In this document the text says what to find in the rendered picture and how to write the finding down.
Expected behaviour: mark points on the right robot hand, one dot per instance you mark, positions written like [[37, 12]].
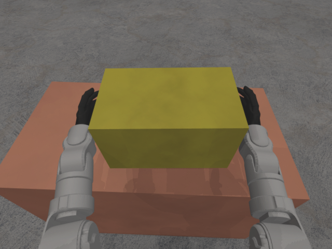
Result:
[[250, 105]]

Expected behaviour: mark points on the left robot hand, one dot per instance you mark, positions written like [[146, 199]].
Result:
[[86, 107]]

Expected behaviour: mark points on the carton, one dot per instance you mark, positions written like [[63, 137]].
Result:
[[182, 117]]

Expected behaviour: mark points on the robot right forearm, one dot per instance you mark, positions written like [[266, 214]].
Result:
[[269, 201]]

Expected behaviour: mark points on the pedestal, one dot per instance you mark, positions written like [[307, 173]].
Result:
[[186, 202]]

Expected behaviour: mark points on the left robot upper arm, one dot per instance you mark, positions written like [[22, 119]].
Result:
[[83, 234]]

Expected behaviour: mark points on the robot left forearm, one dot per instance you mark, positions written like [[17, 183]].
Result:
[[73, 200]]

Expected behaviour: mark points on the right robot upper arm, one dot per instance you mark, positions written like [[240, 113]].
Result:
[[277, 236]]

